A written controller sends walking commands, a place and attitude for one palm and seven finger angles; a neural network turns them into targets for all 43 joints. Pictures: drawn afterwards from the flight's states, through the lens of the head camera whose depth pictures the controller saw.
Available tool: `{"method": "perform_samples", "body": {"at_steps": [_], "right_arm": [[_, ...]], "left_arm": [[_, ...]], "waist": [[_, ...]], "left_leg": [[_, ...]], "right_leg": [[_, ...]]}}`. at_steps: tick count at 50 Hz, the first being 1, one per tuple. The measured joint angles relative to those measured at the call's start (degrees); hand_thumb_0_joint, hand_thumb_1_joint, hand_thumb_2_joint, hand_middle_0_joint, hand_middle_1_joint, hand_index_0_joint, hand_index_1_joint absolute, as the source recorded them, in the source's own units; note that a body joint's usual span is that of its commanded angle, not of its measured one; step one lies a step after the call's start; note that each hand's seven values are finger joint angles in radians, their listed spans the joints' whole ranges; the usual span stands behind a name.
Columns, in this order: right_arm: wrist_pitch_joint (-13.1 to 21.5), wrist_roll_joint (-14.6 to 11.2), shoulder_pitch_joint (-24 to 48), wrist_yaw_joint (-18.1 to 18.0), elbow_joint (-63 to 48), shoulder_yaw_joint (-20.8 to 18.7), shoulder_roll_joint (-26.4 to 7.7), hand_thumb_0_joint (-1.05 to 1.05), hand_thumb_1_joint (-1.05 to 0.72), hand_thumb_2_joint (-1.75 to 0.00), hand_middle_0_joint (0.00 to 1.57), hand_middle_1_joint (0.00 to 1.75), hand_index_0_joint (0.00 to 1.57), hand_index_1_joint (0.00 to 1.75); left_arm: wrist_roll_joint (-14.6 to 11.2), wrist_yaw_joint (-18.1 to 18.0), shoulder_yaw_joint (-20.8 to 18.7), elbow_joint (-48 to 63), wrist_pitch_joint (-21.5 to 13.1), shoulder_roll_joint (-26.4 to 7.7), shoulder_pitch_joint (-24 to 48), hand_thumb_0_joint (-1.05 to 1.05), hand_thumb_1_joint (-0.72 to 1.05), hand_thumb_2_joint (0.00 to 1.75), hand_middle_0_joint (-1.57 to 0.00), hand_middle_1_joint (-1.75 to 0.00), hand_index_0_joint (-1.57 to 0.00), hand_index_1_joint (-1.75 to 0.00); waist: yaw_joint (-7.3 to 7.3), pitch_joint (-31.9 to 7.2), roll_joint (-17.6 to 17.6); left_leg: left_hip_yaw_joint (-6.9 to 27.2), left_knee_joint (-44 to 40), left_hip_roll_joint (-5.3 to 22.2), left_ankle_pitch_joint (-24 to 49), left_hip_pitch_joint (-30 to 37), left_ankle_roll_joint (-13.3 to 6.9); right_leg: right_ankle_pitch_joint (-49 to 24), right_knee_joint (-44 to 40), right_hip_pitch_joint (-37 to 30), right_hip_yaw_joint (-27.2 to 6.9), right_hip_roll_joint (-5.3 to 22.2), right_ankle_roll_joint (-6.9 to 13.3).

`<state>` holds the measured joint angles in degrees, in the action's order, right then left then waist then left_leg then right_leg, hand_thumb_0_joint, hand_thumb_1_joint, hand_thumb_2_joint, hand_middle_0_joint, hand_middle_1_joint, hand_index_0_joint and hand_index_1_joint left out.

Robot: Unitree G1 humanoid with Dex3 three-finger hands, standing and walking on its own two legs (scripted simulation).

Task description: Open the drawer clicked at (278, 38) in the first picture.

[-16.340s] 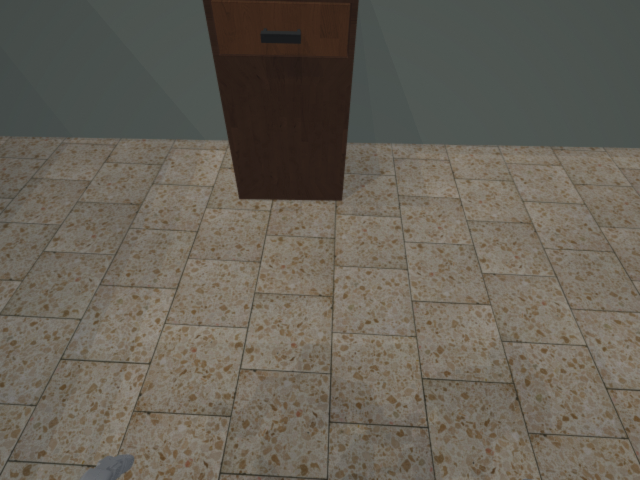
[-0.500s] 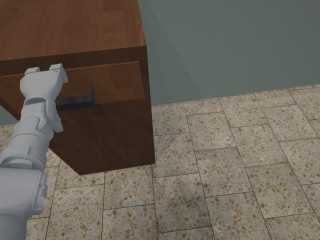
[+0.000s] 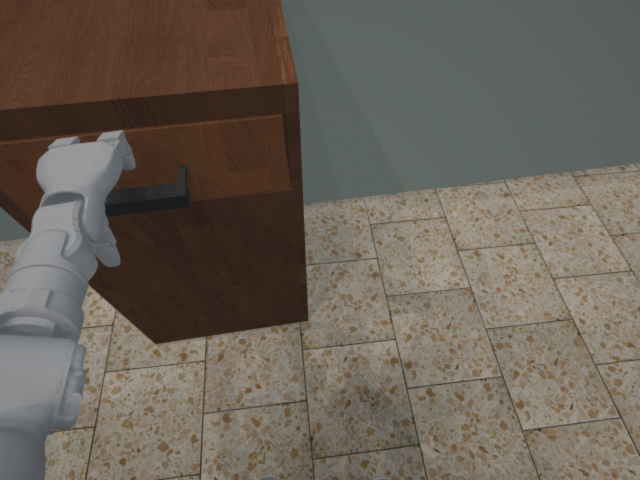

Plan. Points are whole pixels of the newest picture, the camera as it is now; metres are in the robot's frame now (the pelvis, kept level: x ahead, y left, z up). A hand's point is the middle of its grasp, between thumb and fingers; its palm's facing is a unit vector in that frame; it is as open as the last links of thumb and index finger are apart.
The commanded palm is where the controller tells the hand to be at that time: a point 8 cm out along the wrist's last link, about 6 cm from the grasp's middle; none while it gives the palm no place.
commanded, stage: move the hooked fingers above the handle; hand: left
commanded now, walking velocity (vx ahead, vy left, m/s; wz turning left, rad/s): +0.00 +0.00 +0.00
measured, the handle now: (145, 187) +0.53 +0.26 +0.00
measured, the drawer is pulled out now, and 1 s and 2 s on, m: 0.00 0.00 0.00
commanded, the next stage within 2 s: lower the fingers behind the handle in 1.42 s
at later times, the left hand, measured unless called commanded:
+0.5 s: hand (125, 199) +0.47 +0.25 +0.06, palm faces -0.10 -0.03 -0.99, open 13.8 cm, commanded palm +0.46 +0.25 +0.13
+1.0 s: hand (114, 205) +0.45 +0.26 +0.06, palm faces -0.14 +0.02 -0.99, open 13.8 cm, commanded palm +0.46 +0.25 +0.12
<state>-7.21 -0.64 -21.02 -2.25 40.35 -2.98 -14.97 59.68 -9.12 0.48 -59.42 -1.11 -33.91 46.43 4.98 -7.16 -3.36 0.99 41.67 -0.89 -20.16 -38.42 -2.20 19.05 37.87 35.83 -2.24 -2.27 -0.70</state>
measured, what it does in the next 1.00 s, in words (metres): stands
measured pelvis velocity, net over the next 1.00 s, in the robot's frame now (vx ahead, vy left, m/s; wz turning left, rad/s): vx -0.01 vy -0.01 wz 0.02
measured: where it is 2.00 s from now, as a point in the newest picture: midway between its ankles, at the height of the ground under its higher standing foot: outside the picture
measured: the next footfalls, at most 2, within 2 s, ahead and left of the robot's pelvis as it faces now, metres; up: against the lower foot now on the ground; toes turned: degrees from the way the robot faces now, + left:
none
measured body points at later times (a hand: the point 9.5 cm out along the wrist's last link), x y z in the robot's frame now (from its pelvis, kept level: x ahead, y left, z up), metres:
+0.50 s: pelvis +0.00 +0.00 +0.00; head +0.08 +0.01 +0.44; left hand +0.46 +0.25 +0.11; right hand +0.03 -0.27 -0.13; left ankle -0.01 +0.09 -0.71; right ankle -0.02 -0.13 -0.71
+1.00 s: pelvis -0.01 -0.01 +0.00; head +0.08 -0.01 +0.44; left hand +0.46 +0.26 +0.11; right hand +0.01 -0.29 -0.13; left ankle -0.01 +0.09 -0.71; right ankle -0.02 -0.13 -0.71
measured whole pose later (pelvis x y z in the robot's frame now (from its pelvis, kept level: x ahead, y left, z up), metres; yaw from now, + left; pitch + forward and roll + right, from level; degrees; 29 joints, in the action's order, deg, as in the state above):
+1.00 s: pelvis -0.01 -0.01 +0.00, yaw +1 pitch +16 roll -2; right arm -5.8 -1.0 -21.9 -4.8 40.3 -2.8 -14.9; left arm 59.7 -6.1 3.8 -55.5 -7.5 -35.1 46.3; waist 4.5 -5.8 -2.6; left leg 2.6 41.6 -0.8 -19.4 -38.4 -1.2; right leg 18.9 38.2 35.5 -0.6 -2.4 0.3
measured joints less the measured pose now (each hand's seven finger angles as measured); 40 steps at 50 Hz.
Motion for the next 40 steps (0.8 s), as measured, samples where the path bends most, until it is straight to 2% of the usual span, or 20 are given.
{"method": "perform_samples", "body": {"at_steps": [4, 6, 8, 11, 14, 17, 19, 22, 24, 26, 28, 30, 34, 37, 40], "right_arm": [[0.01, 0.27, -0.79, -0.56, 0.51, -0.23, 0.52, 0.0, -0.9, -0.9, 0.21, 0.3, 0.2, 0.3], [-0.04, 0.38, -0.51, -0.51, 0.53, -0.21, 0.53, 0.0, -0.9, -0.9, 0.21, 0.3, 0.2, 0.3], [-0.1, 0.45, 0.16, -0.23, 0.4, 0.01, 0.4, 0.0, -0.9, -0.9, 0.21, 0.3, 0.2, 0.3], [-0.3, 0.6, 1.41, 0.38, -0.17, 0.46, 0.16, 0.0, -0.9, -0.9, 0.21, 0.3, 0.2, 0.3], [-0.34, 0.5, 1.91, 0.9, -0.79, 0.56, 0.02, 0.0, -0.9, -0.9, 0.21, 0.3, 0.2, 0.3], [-0.32, -0.01, 1.68, 0.89, -0.9, 0.56, 0.08, 0.0, -0.9, -0.9, 0.21, 0.3, 0.2, 0.3], [-0.09, -0.2, 1.32, 0.49, -0.65, 0.54, 0.29, 0.0, -0.9, -0.9, 0.21, 0.3, 0.2, 0.3], [0.43, -0.07, 0.62, -0.41, -0.2, 0.33, 0.68, 0.0, -0.9, -0.9, 0.21, 0.3, 0.2, 0.3], [0.86, 0.16, 0.35, -0.9, 0.09, 0.12, 0.75, 0.0, -0.9, -0.9, 0.21, 0.3, 0.2, 0.3], [1.16, 0.37, 0.48, -1.04, 0.27, -0.07, 0.63, 0.0, -0.9, -0.9, 0.21, 0.3, 0.2, 0.3], [1.27, 0.53, 0.98, -0.78, 0.34, -0.07, 0.34, 0.0, -0.9, -0.9, 0.21, 0.3, 0.2, 0.3], [1.05, 0.74, 1.81, -0.39, 0.23, 0.36, -0.05, 0.0, -0.9, -0.9, 0.21, 0.3, 0.2, 0.3], [0.0, 0.78, 2.5, 0.44, -0.34, 1.07, -0.59, 0.0, -0.9, -0.9, 0.21, 0.3, 0.2, 0.3], [-1.17, 0.3, 3.13, 0.58, -0.65, 1.69, -0.45, 0.0, -0.9, -0.9, 0.21, 0.3, 0.2, 0.3], [-1.62, -0.51, 3.24, 0.05, -1.11, 2.24, 0.06, 0.0, -0.9, -0.9, 0.21, 0.3, 0.2, 0.3]], "left_arm": [[-0.31, 1.52, 1.0, 4.85, -4.97, 1.63, -1.81, 0.0, -0.49, 0.3, -0.32, -1.21, -0.32, -1.2], [0.25, 0.23, 0.37, 6.08, -6.98, 2.28, -2.05, 0.0, -0.49, 0.3, -0.32, -1.21, -0.32, -1.2], [0.87, -1.86, -0.7, 5.65, -7.37, 2.53, -1.47, 0.0, -0.49, 0.3, -0.32, -1.21, -0.32, -1.2], [1.79, -4.92, -2.78, 3.74, -4.94, 1.77, -0.5, 0.0, -0.49, 0.3, -0.32, -1.21, -0.32, -1.2], [2.23, -5.87, -3.38, 1.21, -0.98, 0.67, 0.05, 0.0, -0.49, 0.3, -0.32, -1.2, -0.32, -1.2], [1.53, -3.99, -1.76, -1.08, 1.84, 0.03, 0.09, 0.0, -0.49, 0.3, -0.31, -1.2, -0.32, -1.2], [0.52, -1.69, 0.18, -1.33, 2.08, 0.14, 0.08, 0.0, -0.49, 0.3, -0.31, -1.2, -0.32, -1.2], [-0.52, 1.36, 2.65, 1.58, -0.69, 1.03, -0.39, 0.0, -0.49, 0.3, -0.32, -1.2, -0.32, -1.2], [-0.56, 1.92, 3.89, 4.14, -3.46, 1.95, -0.27, -0.01, -0.49, 0.3, -0.32, -1.21, -0.32, -1.2], [0.03, 0.86, 4.17, 5.85, -5.87, 2.9, 0.42, -0.01, -0.49, 0.3, -0.32, -1.21, -0.33, -1.2], [0.72, -1.47, 3.31, 5.81, -6.85, 3.77, 1.71, -0.01, -0.49, 0.3, -0.32, -1.21, -0.33, -1.2], [1.38, -3.98, 1.21, 4.3, -6.13, 3.99, 3.02, 0.0, -0.49, 0.3, -0.34, -1.22, -0.33, -1.2], [2.41, -7.83, -0.16, 1.82, -2.7, 4.84, 3.78, 0.0, -0.49, 0.3, -0.41, -1.29, -0.34, -1.22], [3.29, -7.31, -1.03, -0.78, 1.92, 4.35, 3.62, 0.0, -0.49, 0.3, -0.4, -1.28, -0.35, -1.25], [2.07, -4.91, -2.42, -3.98, 5.03, 2.19, 2.76, 0.0, -0.49, 0.3, -0.37, -1.25, -0.34, -1.24]], "waist": [[-0.05, -0.3, 0.56], [0.22, -0.47, 0.71], [0.6, -0.55, 0.76], [1.0, -0.46, 0.56], [0.67, -0.42, 0.01], [-0.01, -0.24, -0.37], [-0.36, 0.13, -0.27], [-0.64, 0.41, 0.32], [-0.57, 0.48, 0.72], [-0.2, 0.35, 0.96], [0.39, 0.12, 1.0], [1.07, -0.09, 0.93], [0.97, -0.58, 0.07], [0.98, -0.74, -0.58], [1.16, -0.24, -0.88]], "left_leg": [[0.47, -0.02, -0.19, -0.24, 0.97, -0.02], [0.49, 0.43, -0.21, -0.52, 0.87, -0.04], [0.33, 1.06, -0.21, -0.77, 0.34, -0.07], [-0.27, 1.72, -0.09, -0.93, -0.67, -0.15], [-0.75, 1.7, 0.0, -0.77, -1.3, -0.22], [-0.73, 1.05, -0.04, -0.44, -0.91, -0.28], [-0.32, 0.52, -0.19, -0.19, -0.27, -0.29], [0.56, 0.1, -0.45, 0.03, 0.48, -0.18], [1.15, 0.37, -0.62, -0.08, 0.55, -0.07], [1.5, 0.97, -0.71, -0.33, 0.13, 0.06], [1.5, 1.71, -0.67, -0.65, -0.63, 0.14], [1.03, 2.27, -0.47, -0.91, -1.43, 0.14], [-0.1, 2.37, -0.08, -0.85, -2.25, 0.14], [-1.08, 1.35, 0.26, -0.38, -1.54, 0.21], [-1.71, -0.21, 0.54, 0.27, -0.01, 0.35]], "right_leg": [[0.23, -0.45, -1.33, 0.47, 0.17, -0.02], [0.45, -0.08, -1.27, 0.51, 0.18, -0.01], [0.71, 0.67, -0.63, 0.38, 0.17, -0.01], [0.84, 1.67, 0.73, -0.19, 0.06, -0.09], [0.64, 1.87, 1.61, -0.67, -0.01, -0.23], [0.33, 1.22, 1.19, -0.67, 0.05, -0.34], [0.18, 0.57, 0.33, -0.27, 0.19, -0.32], [0.15, -0.14, -0.86, 0.61, 0.44, -0.19], [0.38, -0.07, -1.21, 1.21, 0.57, -0.09], [0.7, 0.42, -0.94, 1.58, 0.62, 0.02], [1.01, 1.18, -0.15, 1.61, 0.56, 0.12], [1.2, 2.01, 0.97, 1.15, 0.37, 0.16], [1.06, 2.85, 2.51, 0.02, 0.04, 0.09], [0.55, 2.52, 2.48, -0.98, -0.25, 0.13], [-0.09, 1.53, 1.44, -1.65, -0.48, 0.22]]}}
